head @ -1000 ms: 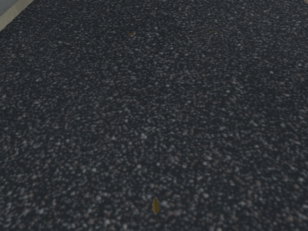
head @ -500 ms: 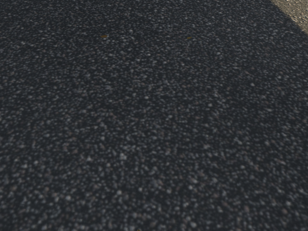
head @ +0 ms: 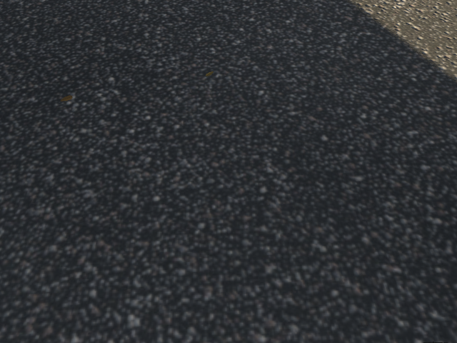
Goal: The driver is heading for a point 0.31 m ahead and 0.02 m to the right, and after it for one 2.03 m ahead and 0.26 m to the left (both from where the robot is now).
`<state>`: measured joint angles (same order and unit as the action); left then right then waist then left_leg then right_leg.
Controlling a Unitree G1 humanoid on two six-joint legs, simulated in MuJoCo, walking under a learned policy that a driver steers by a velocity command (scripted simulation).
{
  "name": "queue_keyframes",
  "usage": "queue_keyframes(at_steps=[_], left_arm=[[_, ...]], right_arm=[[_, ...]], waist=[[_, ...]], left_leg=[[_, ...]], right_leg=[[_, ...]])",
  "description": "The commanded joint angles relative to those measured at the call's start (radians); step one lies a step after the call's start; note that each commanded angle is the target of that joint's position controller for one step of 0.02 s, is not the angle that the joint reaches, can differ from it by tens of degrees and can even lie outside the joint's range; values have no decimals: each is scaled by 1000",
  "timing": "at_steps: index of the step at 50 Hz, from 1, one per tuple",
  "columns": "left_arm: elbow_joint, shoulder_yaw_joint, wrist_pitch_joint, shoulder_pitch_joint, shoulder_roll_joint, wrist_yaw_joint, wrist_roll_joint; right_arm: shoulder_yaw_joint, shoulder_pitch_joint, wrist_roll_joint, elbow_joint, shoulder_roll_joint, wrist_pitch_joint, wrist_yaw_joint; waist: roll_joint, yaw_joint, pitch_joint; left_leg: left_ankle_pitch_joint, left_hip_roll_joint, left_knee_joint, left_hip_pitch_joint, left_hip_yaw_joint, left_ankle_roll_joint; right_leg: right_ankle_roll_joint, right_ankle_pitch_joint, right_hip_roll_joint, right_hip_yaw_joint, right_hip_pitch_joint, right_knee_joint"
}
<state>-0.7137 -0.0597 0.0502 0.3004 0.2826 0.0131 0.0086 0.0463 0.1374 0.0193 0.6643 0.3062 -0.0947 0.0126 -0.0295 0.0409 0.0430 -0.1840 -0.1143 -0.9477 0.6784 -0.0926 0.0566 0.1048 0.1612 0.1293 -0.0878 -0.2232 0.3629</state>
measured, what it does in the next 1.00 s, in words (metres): walks ahead: left foot, then right foot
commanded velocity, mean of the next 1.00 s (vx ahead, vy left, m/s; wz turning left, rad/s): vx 0.50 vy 0.00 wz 0.00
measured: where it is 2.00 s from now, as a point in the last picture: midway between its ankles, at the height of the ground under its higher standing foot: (206, 164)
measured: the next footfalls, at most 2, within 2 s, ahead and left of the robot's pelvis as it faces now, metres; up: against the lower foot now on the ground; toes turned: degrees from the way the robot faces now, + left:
left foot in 0.22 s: +0.31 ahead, +0.15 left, +0.00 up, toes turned -12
right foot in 0.66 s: +0.48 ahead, -0.14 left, +0.00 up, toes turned -5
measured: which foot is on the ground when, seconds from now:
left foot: up 0.00-0.20, down 0.22-0.66, up 0.68-1.00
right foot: down 0.00-0.22, up 0.24-0.64, down 0.66-1.00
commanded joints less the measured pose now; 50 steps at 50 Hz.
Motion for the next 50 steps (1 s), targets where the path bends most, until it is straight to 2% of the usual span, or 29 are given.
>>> queue_keyframes(at_steps=[1, 3, 6, 8, 9, 10, 11, 12, 13, 14, 15, 16, 17, 20, 22, 24, 29, 31, 32, 33, 34, 35, 36, 37, 38, 39, 41, 44, 50], left_arm=[[69, -45, 13, -41, 166, -18, 10], [55, -48, 5, 0, 175, -23, 15], [38, -48, -5, 41, 169, -26, 22], [38, -49, -11, 39, 167, -28, 17], [43, -48, -14, 26, 160, -28, 16], [48, -38, -14, 23, 129, -26, 12], [64, -15, -8, 25, 66, -21, 2], [90, 4, 2, 157, 7, -22, 23], [81, -9, 5, 164, 102, -25, 38], [84, -28, -1, 58, 170, -26, 34], [94, -27, -4, -10, 160, -28, 17], [109, -25, 0, -54, 137, -26, 3], [117, -24, 4, -63, 115, -20, 4], [114, -9, 9, -57, 63, -9, -3], [131, 6, 20, -123, 39, -5, -13], [140, 16, 32, -195, 23, 3, -9], [164, 3, 51, -304, 69, 18, 9], [155, -11, 58, -265, 93, 17, 10], [134, -25, 59, -197, 114, 11, 6], [116, -43, 59, -85, 153, 0, -6], [98, -62, 53, 87, 229, -13, -20], [77, -68, 39, 112, 262, -4, -26], [79, -49, 39, 75, 173, 0, -12], [79, -34, 40, 30, 125, -1, -5], [79, -23, 42, -25, 96, 2, -10], [72, -18, 43, -64, 71, 5, -16], [57, -21, 54, -95, 65, 2, -20], [26, -36, 66, -88, 95, -6, -18], [-22, -53, 52, -46, 157, -20, -7]], right_arm=[[7, -42, 1, -62, 39, -7, 0], [5, -113, -12, -77, 40, -15, -10], [17, -154, -27, -92, 76, -26, -24], [31, -128, -31, -89, 101, -34, -30], [39, -78, -32, -77, 109, -39, -30], [52, 8, -25, -58, 129, -43, -24], [68, 144, -7, -49, 178, -47, -14], [88, 245, 10, -19, 266, -34, -13], [80, 259, -17, -11, 201, -26, -21], [60, 215, -19, -25, 126, -21, -17], [49, 181, -10, -19, 102, -15, -18], [40, 157, -5, -6, 83, -11, -21], [32, 145, -1, 3, 68, -11, -22], [29, 140, -23, 27, 69, -13, -29], [40, 141, -35, 38, 108, -8, -26], [49, 158, -41, 52, 139, 2, -21], [54, 243, -53, 90, 159, 23, -14], [55, 240, -55, 94, 162, 31, -9], [50, 243, -51, 94, 146, 33, -8], [37, 232, -42, 85, 107, 30, -9], [10, 232, -13, 53, 28, 25, -7], [4, 339, -50, 26, 9, 13, -4], [29, 296, -67, 49, 105, 18, 0], [39, 227, -65, 38, 128, 23, -3], [39, 207, -57, 43, 112, 30, -2], [41, 189, -48, 38, 98, 37, -5], [37, 185, -50, 32, 60, 53, -12], [31, 133, -42, 1, 35, 64, -17], [12, -43, -40, -60, 13, 57, -54]], waist=[[86, -9, -41], [97, 25, -45], [113, 34, -48], [141, 9, -54], [155, -23, -63], [149, -67, -108], [62, -128, -230], [-236, -87, -359], [-248, -103, -336], [-132, -136, -204], [-61, -131, -128], [-45, -114, -67], [-62, -87, -37], [-88, -49, -34], [-68, -59, -30], [-61, -80, -28], [-72, -104, -28], [-75, -62, -42], [-69, -27, -73], [-45, 33, -143], [124, 94, -298], [387, 40, -361], [241, 52, -242], [188, 47, -141], [133, 17, -99], [134, -5, -58], [151, -36, -34], [105, -43, -14], [73, 12, 28]], left_leg=[[208, 50, 210, -134, 43, 21], [280, 88, 321, -185, 46, 24], [235, 105, 420, -198, 9, 9], [142, 111, 452, -239, -1, -19], [119, 113, 482, -307, 12, -41], [115, 99, 511, -446, 18, -73], [65, -53, 496, -684, -117, -140], [-108, -288, 561, -1018, -551, -308], [-369, -335, 628, -1018, -739, -329], [-383, -281, 648, -910, -586, -280], [-260, -221, 657, -791, -449, -248], [-136, -173, 676, -692, -359, -246], [-51, -134, 701, -625, -292, -245], [121, -95, 744, -559, -207, -280], [199, -86, 758, -538, -165, -292], [212, -63, 758, -503, -116, -278], [138, -88, 714, -516, -161, -246], [110, -89, 661, -508, -180, -216], [145, -57, 595, -483, -166, -195], [144, 1, 432, -410, -124, -159], [-138, 85, 101, -236, -35, -110], [-426, 146, -150, 32, 0, -81], [-365, 91, -265, 115, -48, -73], [-276, 65, -280, 136, -37, -75], [-204, 36, -268, 98, -25, -67], [-157, 15, -235, 78, -24, -61], [-101, -10, -208, 19, -15, -51], [-18, -16, -130, 49, -14, -33], [207, 5, 193, -11, 64, -57]], right_leg=[[141, -139, -189, -156, -113, -128], [125, -74, -193, -182, -100, -112], [114, -9, -230, -278, -1, -36], [96, -15, -252, -342, 54, 29], [81, -30, -245, -353, 55, 70], [52, -59, -205, -330, 31, 156], [13, 21, -148, -253, -68, 408], [-63, 398, -1, -97, -410, 743], [-82, 420, -81, -94, -572, 906], [-91, 321, -120, -94, -606, 956], [-96, 244, -144, -63, -575, 938], [-97, 200, -159, -60, -553, 889], [-94, 177, -179, -52, -512, 843], [-103, 169, -199, 16, -449, 687], [-116, 109, -202, 41, -420, 527], [-126, -4, -181, 54, -343, 366], [-124, -119, -138, 44, -209, 174], [-98, -116, -136, 45, -96, 108], [-78, -98, -132, 55, 22, 83], [-42, -85, -199, 4, 200, 84], [17, -85, -414, -205, 458, 101], [145, 183, -568, -590, 578, -23], [131, 326, -529, -568, 486, -69], [101, 279, -492, -423, 388, -82], [84, 166, -447, -323, 295, -105], [82, 73, -416, -244, 227, -131], [77, -56, -390, -127, 140, -178], [92, -197, -398, -16, 126, -211], [59, -237, -384, 169, 156, -223]])
Velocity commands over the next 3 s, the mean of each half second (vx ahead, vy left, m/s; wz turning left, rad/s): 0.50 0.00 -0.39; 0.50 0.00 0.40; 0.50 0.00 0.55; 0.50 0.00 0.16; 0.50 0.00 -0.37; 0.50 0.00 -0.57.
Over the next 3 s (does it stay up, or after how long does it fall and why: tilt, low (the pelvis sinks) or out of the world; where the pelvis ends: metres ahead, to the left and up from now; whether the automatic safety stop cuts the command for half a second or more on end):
stays up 1.58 0.25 0.00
